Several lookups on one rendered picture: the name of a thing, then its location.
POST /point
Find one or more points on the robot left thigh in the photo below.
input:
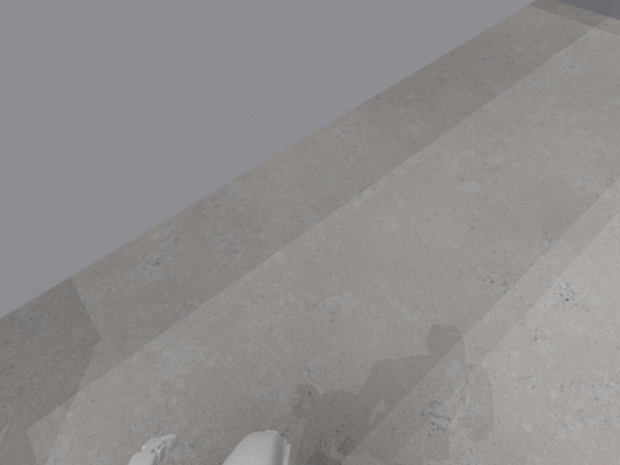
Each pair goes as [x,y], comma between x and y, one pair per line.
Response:
[261,448]

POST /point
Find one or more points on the robot left hand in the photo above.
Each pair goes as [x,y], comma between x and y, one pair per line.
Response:
[154,451]

